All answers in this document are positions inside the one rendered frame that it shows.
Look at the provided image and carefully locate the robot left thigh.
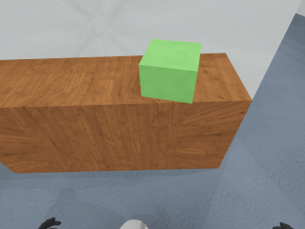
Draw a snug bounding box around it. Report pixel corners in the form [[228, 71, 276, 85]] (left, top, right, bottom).
[[120, 219, 149, 229]]

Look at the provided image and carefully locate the left robot hand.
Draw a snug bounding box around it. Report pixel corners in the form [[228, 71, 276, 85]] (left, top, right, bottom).
[[38, 218, 61, 229]]

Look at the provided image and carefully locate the carton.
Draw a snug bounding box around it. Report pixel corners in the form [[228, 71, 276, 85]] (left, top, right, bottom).
[[138, 39, 202, 104]]

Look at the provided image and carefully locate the pedestal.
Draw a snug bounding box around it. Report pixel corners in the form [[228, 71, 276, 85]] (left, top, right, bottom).
[[0, 52, 252, 174]]

